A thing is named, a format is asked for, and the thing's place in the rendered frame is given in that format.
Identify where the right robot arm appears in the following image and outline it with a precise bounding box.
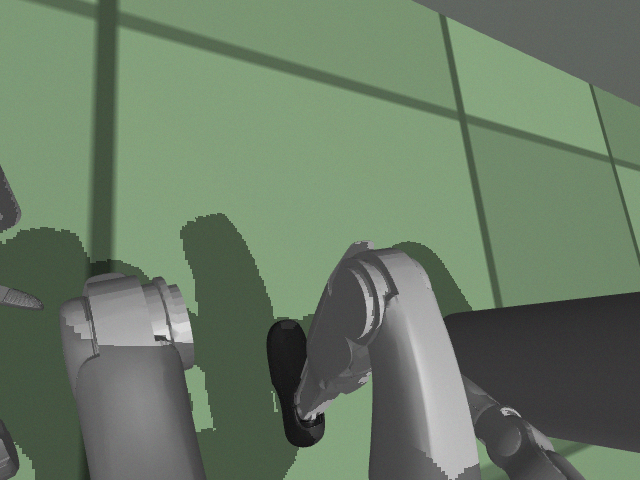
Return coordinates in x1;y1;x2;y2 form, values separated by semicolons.
474;404;586;480

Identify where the right robot hand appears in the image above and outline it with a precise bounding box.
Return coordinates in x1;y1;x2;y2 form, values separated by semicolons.
461;374;499;428

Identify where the right robot foot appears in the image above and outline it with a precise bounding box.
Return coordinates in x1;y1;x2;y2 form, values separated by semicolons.
267;319;325;447

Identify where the left robot arm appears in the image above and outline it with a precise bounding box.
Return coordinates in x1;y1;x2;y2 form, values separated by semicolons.
0;419;19;480

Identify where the left robot hand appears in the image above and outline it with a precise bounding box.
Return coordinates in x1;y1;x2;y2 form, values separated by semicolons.
0;285;44;311

